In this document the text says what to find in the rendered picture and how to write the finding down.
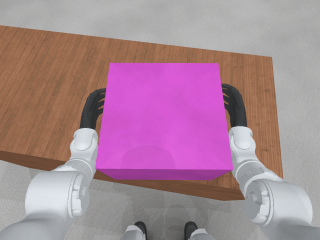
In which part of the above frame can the robot left forearm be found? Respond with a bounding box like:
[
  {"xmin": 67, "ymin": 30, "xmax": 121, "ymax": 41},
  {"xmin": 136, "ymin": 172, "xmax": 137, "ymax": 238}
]
[{"xmin": 25, "ymin": 128, "xmax": 98, "ymax": 214}]

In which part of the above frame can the left robot thigh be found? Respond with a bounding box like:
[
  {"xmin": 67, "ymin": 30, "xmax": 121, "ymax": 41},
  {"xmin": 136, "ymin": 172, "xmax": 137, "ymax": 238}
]
[{"xmin": 120, "ymin": 230, "xmax": 146, "ymax": 240}]

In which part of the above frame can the right robot upper arm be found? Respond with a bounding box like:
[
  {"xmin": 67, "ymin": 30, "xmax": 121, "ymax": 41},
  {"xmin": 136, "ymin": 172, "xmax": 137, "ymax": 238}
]
[{"xmin": 243, "ymin": 178, "xmax": 320, "ymax": 240}]

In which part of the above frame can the pedestal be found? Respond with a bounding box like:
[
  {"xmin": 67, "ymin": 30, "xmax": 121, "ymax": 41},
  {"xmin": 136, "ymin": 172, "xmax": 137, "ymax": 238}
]
[{"xmin": 0, "ymin": 25, "xmax": 284, "ymax": 201}]

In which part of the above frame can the carton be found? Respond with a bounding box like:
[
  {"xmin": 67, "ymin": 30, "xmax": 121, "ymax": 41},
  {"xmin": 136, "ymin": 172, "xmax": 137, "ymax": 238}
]
[{"xmin": 95, "ymin": 63, "xmax": 234, "ymax": 180}]

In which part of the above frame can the right robot hand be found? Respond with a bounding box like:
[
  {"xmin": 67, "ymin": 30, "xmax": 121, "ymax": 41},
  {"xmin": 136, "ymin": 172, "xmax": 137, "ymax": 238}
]
[{"xmin": 221, "ymin": 83, "xmax": 247, "ymax": 128}]

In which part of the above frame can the left robot upper arm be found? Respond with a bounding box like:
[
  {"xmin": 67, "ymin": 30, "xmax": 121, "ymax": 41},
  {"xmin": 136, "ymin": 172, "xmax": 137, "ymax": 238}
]
[{"xmin": 0, "ymin": 170, "xmax": 90, "ymax": 240}]

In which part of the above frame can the left robot hand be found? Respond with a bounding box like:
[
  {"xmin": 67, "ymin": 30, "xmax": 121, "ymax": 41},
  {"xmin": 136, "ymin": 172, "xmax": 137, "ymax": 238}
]
[{"xmin": 79, "ymin": 88, "xmax": 106, "ymax": 130}]

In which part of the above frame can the robot right foot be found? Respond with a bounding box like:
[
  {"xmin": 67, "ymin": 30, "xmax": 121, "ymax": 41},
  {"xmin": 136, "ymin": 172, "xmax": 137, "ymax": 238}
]
[{"xmin": 184, "ymin": 221, "xmax": 198, "ymax": 240}]

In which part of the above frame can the robot right forearm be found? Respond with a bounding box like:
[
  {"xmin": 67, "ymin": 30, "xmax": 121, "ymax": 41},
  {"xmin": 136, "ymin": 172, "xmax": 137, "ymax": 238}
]
[{"xmin": 228, "ymin": 126, "xmax": 313, "ymax": 221}]

